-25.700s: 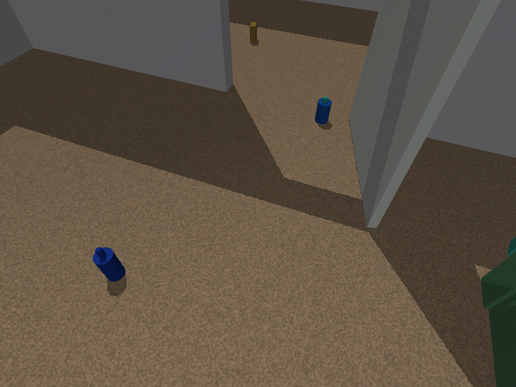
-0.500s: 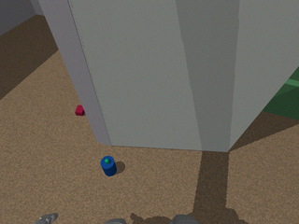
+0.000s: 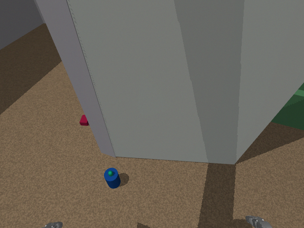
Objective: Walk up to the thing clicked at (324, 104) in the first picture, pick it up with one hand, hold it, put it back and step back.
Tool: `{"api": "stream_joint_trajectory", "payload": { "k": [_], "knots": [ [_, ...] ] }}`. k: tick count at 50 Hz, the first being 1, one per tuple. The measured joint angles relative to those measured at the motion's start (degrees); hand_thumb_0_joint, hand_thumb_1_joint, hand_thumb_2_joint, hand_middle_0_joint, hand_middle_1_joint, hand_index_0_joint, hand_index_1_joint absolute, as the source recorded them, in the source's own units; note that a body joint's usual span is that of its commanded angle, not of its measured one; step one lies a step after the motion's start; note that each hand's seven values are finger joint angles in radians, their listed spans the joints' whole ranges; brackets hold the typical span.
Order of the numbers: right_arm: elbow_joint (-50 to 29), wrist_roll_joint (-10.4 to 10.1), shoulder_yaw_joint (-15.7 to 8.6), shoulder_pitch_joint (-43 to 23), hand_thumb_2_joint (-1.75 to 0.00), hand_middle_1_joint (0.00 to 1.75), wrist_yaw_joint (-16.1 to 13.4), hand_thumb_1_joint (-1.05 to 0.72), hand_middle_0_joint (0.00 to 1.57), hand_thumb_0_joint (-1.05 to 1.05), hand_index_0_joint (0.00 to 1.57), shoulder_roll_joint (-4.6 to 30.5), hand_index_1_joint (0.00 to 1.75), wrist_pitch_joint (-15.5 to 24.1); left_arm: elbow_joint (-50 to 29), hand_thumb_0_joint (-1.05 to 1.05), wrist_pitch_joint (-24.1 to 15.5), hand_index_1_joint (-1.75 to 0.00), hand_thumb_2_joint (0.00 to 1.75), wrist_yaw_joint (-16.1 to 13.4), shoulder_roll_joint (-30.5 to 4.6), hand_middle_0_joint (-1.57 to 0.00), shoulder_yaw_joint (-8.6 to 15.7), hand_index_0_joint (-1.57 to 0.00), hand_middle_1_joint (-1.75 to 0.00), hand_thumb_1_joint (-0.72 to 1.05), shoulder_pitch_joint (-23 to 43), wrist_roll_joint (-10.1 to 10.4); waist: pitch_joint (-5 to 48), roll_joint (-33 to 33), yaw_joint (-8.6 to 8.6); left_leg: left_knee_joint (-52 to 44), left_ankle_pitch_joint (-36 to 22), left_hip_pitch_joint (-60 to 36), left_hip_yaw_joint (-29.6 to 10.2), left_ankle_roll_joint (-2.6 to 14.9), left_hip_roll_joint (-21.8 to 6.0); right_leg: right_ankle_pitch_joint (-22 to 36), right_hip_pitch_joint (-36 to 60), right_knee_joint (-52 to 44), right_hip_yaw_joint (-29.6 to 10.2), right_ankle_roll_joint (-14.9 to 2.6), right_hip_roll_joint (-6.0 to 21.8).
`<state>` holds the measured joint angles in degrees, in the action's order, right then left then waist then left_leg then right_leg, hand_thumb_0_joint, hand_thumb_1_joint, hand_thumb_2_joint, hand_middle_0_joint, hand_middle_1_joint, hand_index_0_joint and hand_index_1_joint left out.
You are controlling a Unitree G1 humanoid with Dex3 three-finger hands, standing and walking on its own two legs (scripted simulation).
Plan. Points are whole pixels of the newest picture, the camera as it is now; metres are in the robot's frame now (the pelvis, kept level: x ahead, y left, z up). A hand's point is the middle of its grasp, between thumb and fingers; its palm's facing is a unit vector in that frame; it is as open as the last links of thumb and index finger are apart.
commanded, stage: walk up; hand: left
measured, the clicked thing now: (112, 177) +0.48 +0.26 -0.69
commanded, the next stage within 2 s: stand in 0.78 s
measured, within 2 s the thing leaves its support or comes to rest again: neither
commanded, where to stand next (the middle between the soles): +0.01 +0.00 m, yaw +0 degrees
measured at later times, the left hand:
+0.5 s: hand out of the picture +0.09 +0.25 -0.15, palm faces -0.01 -0.94 -0.33, open 7.4 cm
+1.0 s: hand out of the picture +0.08 +0.24 -0.15, palm faces -0.02 -0.94 -0.33, open 7.4 cm
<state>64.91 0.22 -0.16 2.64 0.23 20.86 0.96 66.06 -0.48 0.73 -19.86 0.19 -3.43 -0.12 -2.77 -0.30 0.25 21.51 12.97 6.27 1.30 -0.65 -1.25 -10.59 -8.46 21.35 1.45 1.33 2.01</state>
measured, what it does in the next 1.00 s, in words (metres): stands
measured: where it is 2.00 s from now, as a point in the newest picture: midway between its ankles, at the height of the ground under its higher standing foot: outside the picture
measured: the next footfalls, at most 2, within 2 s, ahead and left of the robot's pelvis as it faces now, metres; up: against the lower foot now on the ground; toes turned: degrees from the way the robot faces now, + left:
none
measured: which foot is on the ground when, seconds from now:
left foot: down 0.00-1.00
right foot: down 0.00-1.00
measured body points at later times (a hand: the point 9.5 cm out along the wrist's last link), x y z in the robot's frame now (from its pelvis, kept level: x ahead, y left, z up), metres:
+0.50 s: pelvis +0.00 +0.00 +0.00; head +0.01 -0.01 +0.45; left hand +0.09 +0.29 -0.13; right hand +0.07 -0.31 -0.13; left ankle -0.01 +0.12 -0.75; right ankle +0.01 -0.13 -0.75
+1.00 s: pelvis +0.00 -0.01 +0.00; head +0.00 -0.01 +0.45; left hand +0.08 +0.29 -0.13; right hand +0.07 -0.31 -0.13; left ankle -0.01 +0.13 -0.75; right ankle +0.01 -0.13 -0.75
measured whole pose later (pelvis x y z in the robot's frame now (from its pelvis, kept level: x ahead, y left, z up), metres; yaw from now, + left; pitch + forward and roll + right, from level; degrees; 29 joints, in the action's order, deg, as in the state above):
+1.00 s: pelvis +0.00 -0.01 +0.00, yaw +0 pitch -3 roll +0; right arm 65.5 0.7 -0.2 5.1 0.2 19.9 0.2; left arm 65.4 -0.3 0.6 -19.6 0.5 -4.6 -0.4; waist -3.1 0.0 -0.5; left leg 17.1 10.3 4.2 1.4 -1.3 -1.7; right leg -8.5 -6.9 18.0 1.4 0.8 1.5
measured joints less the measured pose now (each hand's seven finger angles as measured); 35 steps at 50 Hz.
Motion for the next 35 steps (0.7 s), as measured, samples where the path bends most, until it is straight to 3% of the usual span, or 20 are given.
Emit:
{"api": "stream_joint_trajectory", "payload": {
  "k": [35],
  "knots": [
    [0.88,0.53,-0.24,3.54,-0.89,0.30,-0.13,-0.91,0.20,0.00,0.20,-0.57,0.30,-0.38,0.10,0.01,0.48,-0.30,0.90,0.09,0.74,-0.20,1.27,-0.20,-0.30,0.91,-0.88,-0.68,0.34,-0.13,-0.83,-2.80,-1.31,-1.58,0.16,-0.50,-0.52,1.09,1.25,-2.31,-0.07,-0.46,-0.58]
  ]
}}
